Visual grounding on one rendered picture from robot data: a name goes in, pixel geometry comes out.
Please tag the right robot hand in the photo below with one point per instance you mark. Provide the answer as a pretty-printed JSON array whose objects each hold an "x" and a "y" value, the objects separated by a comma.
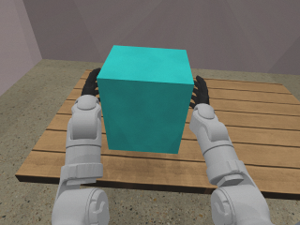
[{"x": 202, "y": 96}]

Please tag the carton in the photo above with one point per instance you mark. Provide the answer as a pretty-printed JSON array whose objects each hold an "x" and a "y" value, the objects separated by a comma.
[{"x": 145, "y": 95}]

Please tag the table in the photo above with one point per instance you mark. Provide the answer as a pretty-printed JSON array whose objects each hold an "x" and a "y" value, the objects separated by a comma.
[{"x": 263, "y": 123}]

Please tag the robot right upper arm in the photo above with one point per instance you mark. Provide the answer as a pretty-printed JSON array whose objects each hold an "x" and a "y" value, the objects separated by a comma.
[{"x": 239, "y": 205}]

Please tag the left robot hand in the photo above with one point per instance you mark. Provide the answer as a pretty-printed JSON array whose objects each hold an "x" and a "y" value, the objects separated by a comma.
[{"x": 91, "y": 84}]

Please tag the robot left upper arm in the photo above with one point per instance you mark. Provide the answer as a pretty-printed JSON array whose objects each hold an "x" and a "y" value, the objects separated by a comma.
[{"x": 83, "y": 206}]

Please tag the right robot forearm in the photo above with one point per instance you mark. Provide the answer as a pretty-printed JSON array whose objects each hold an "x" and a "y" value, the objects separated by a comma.
[{"x": 224, "y": 169}]

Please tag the left robot forearm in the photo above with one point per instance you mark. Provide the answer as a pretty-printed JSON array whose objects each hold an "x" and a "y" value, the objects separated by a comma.
[{"x": 83, "y": 146}]

